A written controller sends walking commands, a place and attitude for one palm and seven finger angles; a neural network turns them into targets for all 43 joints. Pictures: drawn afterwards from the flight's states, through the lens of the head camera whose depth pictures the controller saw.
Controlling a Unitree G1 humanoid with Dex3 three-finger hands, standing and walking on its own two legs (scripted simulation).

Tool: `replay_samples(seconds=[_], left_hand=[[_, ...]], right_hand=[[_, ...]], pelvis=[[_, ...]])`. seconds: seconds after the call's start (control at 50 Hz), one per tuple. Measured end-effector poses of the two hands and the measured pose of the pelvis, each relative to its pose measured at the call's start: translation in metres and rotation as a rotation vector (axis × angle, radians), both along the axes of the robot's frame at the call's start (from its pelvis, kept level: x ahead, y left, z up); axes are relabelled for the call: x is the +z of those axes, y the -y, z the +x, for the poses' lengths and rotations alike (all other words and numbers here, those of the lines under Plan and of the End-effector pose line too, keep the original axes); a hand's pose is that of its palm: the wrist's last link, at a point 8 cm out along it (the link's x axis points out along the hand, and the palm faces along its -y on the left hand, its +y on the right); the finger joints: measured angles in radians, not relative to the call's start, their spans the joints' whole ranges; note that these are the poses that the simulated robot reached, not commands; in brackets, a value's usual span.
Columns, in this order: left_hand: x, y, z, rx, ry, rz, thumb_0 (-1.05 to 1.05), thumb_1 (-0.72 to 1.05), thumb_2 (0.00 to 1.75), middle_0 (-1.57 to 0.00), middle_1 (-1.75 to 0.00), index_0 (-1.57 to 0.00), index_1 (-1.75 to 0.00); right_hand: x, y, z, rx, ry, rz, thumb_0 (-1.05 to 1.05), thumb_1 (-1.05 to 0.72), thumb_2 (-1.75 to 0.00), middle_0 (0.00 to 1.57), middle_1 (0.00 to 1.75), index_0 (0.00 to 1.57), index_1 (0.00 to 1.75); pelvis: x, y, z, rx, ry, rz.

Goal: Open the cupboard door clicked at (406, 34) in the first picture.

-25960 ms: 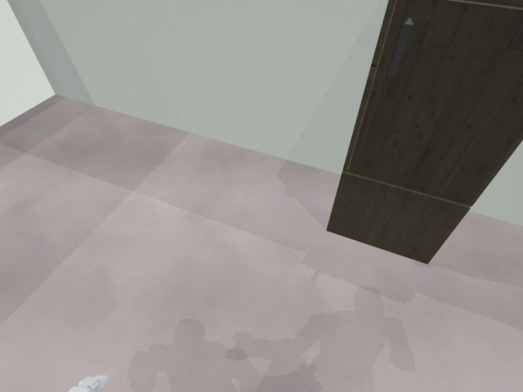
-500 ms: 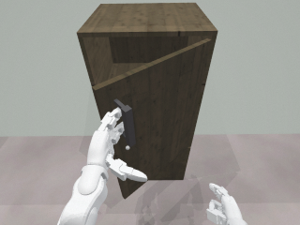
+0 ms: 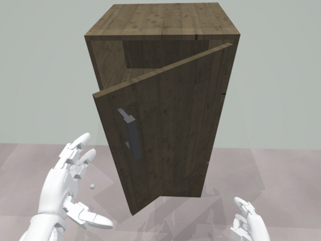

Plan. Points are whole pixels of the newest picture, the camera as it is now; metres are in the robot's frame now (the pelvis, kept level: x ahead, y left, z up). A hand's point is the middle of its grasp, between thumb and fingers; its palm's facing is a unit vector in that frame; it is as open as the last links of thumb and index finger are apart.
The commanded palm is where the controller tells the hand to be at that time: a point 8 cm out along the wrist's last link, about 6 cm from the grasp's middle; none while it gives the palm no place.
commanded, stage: draw the hand back to the body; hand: left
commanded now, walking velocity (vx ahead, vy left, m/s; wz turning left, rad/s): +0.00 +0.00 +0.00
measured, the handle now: (129, 135) +0.32 +0.12 +0.14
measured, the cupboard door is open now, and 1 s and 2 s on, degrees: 39 39 39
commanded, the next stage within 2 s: step back with the hand held close in 1.68 s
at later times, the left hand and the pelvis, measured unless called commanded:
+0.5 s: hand (72, 186) +0.18 +0.19 +0.14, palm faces +0.08 -1.00 -0.05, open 16.3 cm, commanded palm +0.14 +0.24 +0.15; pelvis -0.02 +0.02 +0.00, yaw +1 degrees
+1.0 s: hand (39, 179) +0.18 +0.26 +0.15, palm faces +0.36 -0.87 -0.34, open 12.8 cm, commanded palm +0.13 +0.30 +0.17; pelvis -0.01 +0.04 +0.01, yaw +0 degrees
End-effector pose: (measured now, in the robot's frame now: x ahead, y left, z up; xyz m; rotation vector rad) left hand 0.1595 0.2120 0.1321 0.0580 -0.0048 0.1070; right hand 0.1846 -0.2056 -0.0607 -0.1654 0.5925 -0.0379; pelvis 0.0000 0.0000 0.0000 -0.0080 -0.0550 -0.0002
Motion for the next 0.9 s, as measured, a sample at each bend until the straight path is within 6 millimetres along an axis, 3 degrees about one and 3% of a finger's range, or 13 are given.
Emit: replay_samples(seconds=[0.08,0.22,0.42,0.6,0.72,0.9], left_hand=[[0.000,-0.003,-0.006,-0.015,0.018,-0.016,-0.02,-0.50,0.30,-0.16,-0.30,-0.16,-0.31],[0.004,0.003,0.001,-0.081,0.055,-0.014,-0.02,-0.50,0.30,-0.16,-0.30,-0.15,-0.30],[0.010,-0.027,-0.005,-0.020,0.047,0.001,-0.02,-0.50,0.30,-0.16,-0.30,-0.15,-0.30],[0.015,-0.038,-0.010,-0.036,0.049,0.008,-0.02,-0.48,0.31,-0.15,-0.30,-0.15,-0.30],[0.026,-0.058,-0.017,0.101,0.083,0.199,-0.01,-0.37,0.36,-0.16,-0.30,-0.16,-0.30],[0.026,-0.078,-0.025,0.220,0.087,0.289,-0.01,-0.09,0.48,-0.17,-0.30,-0.17,-0.30]], right_hand=[[-0.001,0.003,-0.003,0.005,0.022,-0.017,0.02,-0.90,-0.89,0.20,0.30,0.20,0.30],[-0.001,-0.001,-0.011,-0.002,0.056,-0.022,0.02,-0.90,-0.89,0.20,0.30,0.20,0.30],[0.001,-0.017,-0.018,0.006,0.067,-0.003,0.02,-0.90,-0.89,0.20,0.30,0.20,0.30],[0.007,-0.030,-0.013,0.032,0.095,-0.011,0.02,-0.90,-0.89,0.20,0.30,0.20,0.30],[0.011,-0.035,-0.012,0.035,0.087,-0.032,0.02,-0.90,-0.89,0.20,0.30,0.20,0.30],[0.000,-0.034,-0.020,0.034,-0.015,-0.061,0.02,-0.90,-0.89,0.20,0.30,0.20,0.30]], pelvis=[[-0.001,-0.001,-0.004,0.013,0.002,-0.006],[-0.003,-0.007,-0.011,0.014,-0.003,-0.005],[-0.001,-0.015,-0.014,0.007,0.005,-0.007],[-0.001,-0.024,-0.019,0.015,0.015,-0.010],[0.003,-0.027,-0.019,0.003,0.020,-0.011],[0.008,-0.033,-0.015,-0.002,0.030,-0.010]])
